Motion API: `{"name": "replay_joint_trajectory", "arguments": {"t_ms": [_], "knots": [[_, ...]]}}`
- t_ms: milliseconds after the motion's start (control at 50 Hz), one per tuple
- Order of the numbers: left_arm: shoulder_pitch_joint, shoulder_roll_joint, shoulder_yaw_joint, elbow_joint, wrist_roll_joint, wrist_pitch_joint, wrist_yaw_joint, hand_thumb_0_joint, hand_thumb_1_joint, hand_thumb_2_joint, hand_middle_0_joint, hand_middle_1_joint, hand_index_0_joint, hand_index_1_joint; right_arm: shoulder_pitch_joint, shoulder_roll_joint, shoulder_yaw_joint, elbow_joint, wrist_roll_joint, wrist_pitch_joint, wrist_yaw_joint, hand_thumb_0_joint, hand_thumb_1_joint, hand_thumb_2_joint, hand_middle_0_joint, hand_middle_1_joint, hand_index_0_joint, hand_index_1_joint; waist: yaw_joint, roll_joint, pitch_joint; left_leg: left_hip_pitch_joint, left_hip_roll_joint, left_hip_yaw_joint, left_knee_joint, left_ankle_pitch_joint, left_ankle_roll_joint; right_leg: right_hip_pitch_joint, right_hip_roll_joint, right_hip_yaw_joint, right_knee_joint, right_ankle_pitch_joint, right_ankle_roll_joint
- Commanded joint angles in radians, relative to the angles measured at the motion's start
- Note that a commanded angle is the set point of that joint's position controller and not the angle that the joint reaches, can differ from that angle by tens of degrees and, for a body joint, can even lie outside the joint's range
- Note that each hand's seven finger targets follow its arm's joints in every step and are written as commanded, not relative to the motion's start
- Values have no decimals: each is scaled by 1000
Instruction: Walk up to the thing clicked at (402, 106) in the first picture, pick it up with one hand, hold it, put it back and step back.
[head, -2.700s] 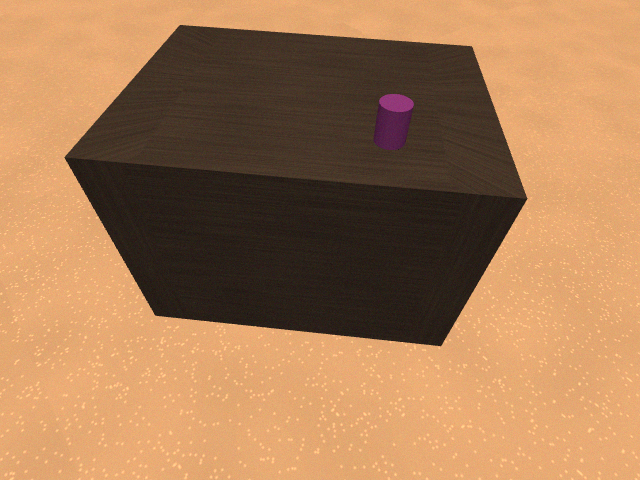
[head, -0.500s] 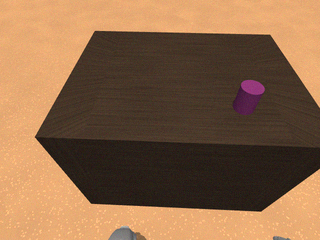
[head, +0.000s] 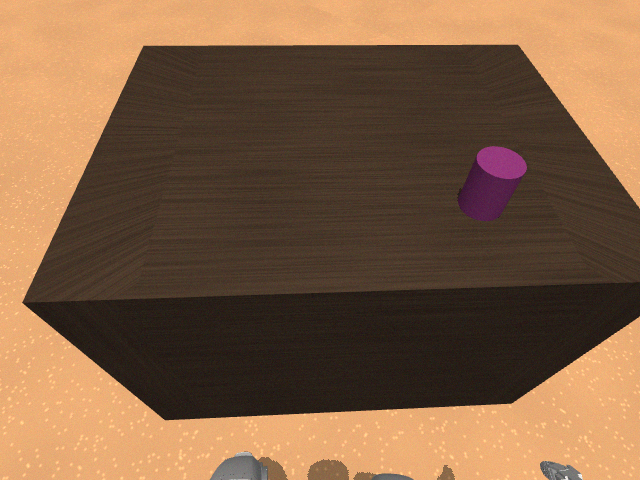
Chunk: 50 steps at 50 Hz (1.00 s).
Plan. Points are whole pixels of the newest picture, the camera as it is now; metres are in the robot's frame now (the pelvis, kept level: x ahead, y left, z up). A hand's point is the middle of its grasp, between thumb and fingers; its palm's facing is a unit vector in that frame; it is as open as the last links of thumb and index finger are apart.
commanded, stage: walk up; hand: right
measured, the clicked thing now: (490, 184) +0.56 -0.29 +0.01
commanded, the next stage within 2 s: stand in 1.94 s
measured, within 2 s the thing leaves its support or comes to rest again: neither
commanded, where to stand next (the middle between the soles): +0.07 -0.04 m, yaw +2 degrees
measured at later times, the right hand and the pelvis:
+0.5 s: hand out of the picture +0.07 -0.30 -0.13, palm faces -0.03 +0.92 -0.38, open 7.4 cm; pelvis -0.01 -0.03 +0.02, yaw +1 degrees
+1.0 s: hand out of the picture +0.10 -0.28 -0.12, palm faces -0.10 +0.93 -0.36, open 7.4 cm; pelvis +0.01 -0.02 +0.03, yaw +4 degrees
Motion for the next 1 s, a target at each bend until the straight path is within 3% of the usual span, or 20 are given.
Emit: {"name": "replay_joint_trajectory", "arguments": {"t_ms": [0,20,60,100,140,160,180,200,220,260,320,340,360,380,400,460,520,660,800,980], "knots": [[-62,268,64,-101,9,-15,11,0,900,900,-200,-300,-200,-300,-6,-200,-61,-49,4,-24,-26,0,-900,-900,200,300,200,300,9,-227,-52,41,-78,-31,128,-251,35,-96,-314,395,-347,203,-249],[-54,239,53,-103,8,-17,14,0,900,900,-200,-300,-200,-300,-1,-199,-57,-36,11,-30,-22,0,-900,-900,200,300,200,300,12,-202,-48,12,-101,-18,109,-211,40,-28,-247,294,-305,322,-217],[-39,230,48,-95,11,-24,21,0,900,900,-200,-300,-200,-300,29,-162,-45,-16,17,-36,-23,0,-900,-900,200,300,200,300,16,-256,-83,-7,-109,1,62,-128,35,69,-216,243,-246,521,-195],[-35,228,43,-96,0,-20,22,0,900,900,-200,-300,-200,-300,54,-160,-35,6,14,-50,-20,0,-900,-900,200,300,200,300,14,-246,-132,73,-119,43,-150,-18,26,128,-182,197,-164,586,-174],[-71,213,38,-105,-20,-13,19,0,900,900,-200,-300,-200,-300,117,-165,-40,39,0,-68,-21,0,-900,-900,200,300,200,300,-17,-200,-205,236,-89,-3,-319,204,47,105,-171,150,-44,584,-123],[-85,174,23,-117,-29,-15,19,0,900,900,-200,-300,-200,-300,130,-197,-49,43,-14,-76,-25,0,-900,-900,200,300,200,300,-30,-122,-243,351,-2,-150,-351,321,88,4,-143,129,46,503,-81],[-79,116,5,-123,-38,-13,18,0,900,900,-200,-300,-200,-300,105,-247,-54,28,-29,-86,-26,0,-900,-900,200,300,200,300,-11,27,-241,404,156,-393,-380,463,143,-123,-69,93,90,250,-28],[-70,167,21,-93,-38,-1,27,0,900,900,-200,-300,-200,-300,57,-296,-61,22,-15,-83,-20,0,-900,-900,200,300,200,300,-3,86,-209,346,255,-472,-355,496,269,-121,-45,90,99,-165,-16],[-76,190,25,-77,-29,-1,31,0,900,900,-200,-300,-200,-300,25,-303,-69,17,-18,-80,-18,0,-900,-900,200,300,200,300,0,107,-157,253,280,-493,-376,463,296,-86,-73,115,118,-188,-21],[-75,185,29,-62,-31,-9,21,0,900,900,-200,-300,-200,-300,-18,-246,-43,8,-21,-76,-18,0,-900,-900,200,300,200,300,21,89,-138,241,174,-314,-343,471,228,-62,-70,111,41,-150,-30],[-30,172,29,-15,-29,-31,18,0,900,900,-200,-300,-200,-300,-73,-202,-23,16,-1,-63,-6,0,-900,-900,200,300,200,300,58,88,-171,125,46,-140,-254,404,79,177,-68,84,-256,234,-47],[-35,206,34,0,-22,-38,24,0,900,900,-200,-300,-200,-300,-75,-169,-13,16,5,-54,-2,0,-900,-900,200,300,200,300,52,12,-178,74,-5,-95,-194,332,43,220,-121,170,-288,310,-70],[-54,235,35,-4,-16,-47,28,0,900,900,-200,-300,-200,-300,-58,-149,-6,15,7,-45,2,0,-900,-900,200,300,200,300,31,-49,-170,43,-63,-53,-149,198,17,205,-202,295,-341,261,-109],[-104,254,30,-1,-19,-47,27,0,900,900,-200,-300,-200,-300,-32,-146,-10,38,2,-34,1,0,-900,-900,200,300,200,300,1,-67,-155,100,-88,-22,-152,-25,20,94,-284,343,-392,86,-158],[-171,256,28,-10,-17,-46,22,0,900,900,-200,-300,-200,-300,3,-153,-18,69,-1,-30,3,0,-900,-900,200,300,200,300,-26,-90,-125,197,-83,-23,-164,-74,21,-18,-287,339,-397,-33,-162],[-212,198,10,2,-22,-39,18,0,900,900,-200,-300,-200,-300,-30,-170,-19,91,-5,-36,18,0,-900,-900,200,300,200,300,-20,-81,-68,207,-39,-117,-327,38,46,-51,-146,171,-376,-97,-59],[-193,193,9,40,-21,-44,14,0,900,900,-200,-300,-200,-300,-64,-159,-7,100,-10,-37,25,0,-900,-900,200,300,200,300,3,-127,-57,156,-37,-132,-365,-2,45,16,-131,175,-425,-109,-49],[-226,176,5,88,-30,-44,15,0,900,900,-200,-300,-200,-300,-68,-166,0,149,-12,-39,26,0,-900,-900,200,300,200,300,1,-86,-97,219,-34,-123,-408,134,27,86,-138,146,-462,-19,-36],[-218,165,4,127,-34,-42,18,0,900,900,-200,-300,-200,-300,-78,-168,2,177,-8,-44,14,0,-900,-900,200,300,200,300,9,-46,-202,242,-2,-131,-422,375,28,244,-132,76,-402,277,-24],[-228,160,-3,155,-33,-31,22,0,900,900,-200,-300,-200,-300,-124,-159,-4,185,-8,-34,9,0,-900,-900,200,300,200,300,9,-18,-171,247,6,-137,-451,400,32,250,-136,46,-411,308,-13]]}}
